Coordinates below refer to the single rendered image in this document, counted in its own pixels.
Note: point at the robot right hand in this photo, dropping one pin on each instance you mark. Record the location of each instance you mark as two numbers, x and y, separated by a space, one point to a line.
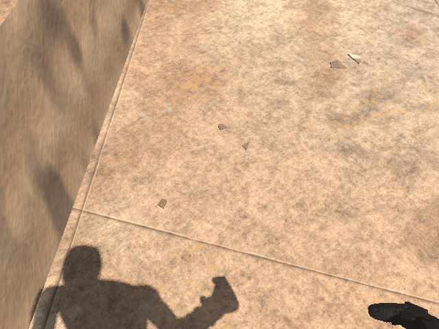
408 315

